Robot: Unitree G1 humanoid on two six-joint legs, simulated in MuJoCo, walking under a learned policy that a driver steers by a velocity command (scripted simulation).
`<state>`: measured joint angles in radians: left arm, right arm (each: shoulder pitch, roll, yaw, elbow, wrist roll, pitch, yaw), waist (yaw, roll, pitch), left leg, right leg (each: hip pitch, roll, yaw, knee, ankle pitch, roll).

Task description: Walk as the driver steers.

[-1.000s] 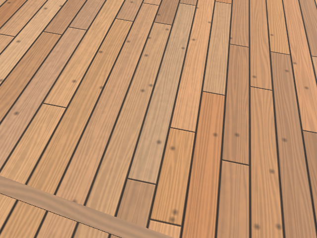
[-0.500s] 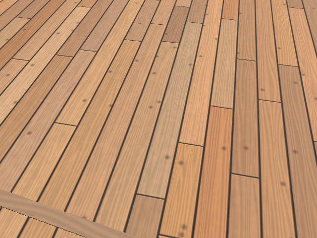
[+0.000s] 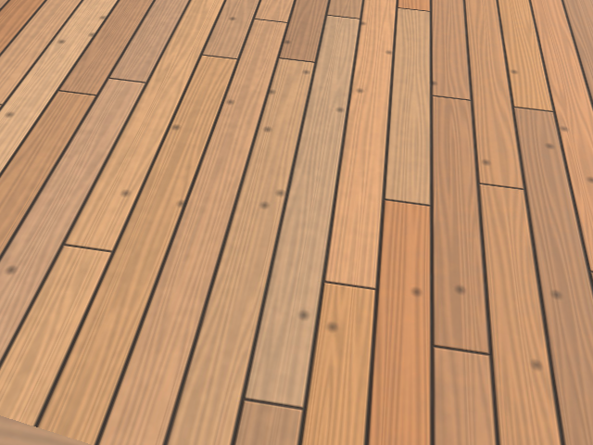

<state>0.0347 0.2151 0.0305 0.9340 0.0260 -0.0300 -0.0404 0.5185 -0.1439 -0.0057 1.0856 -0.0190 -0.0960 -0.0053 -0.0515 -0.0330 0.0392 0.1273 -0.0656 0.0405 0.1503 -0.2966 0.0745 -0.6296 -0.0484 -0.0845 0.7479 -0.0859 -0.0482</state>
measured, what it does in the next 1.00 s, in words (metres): walks ahead: right foot, then left foot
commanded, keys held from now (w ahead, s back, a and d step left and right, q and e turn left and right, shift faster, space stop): w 1.00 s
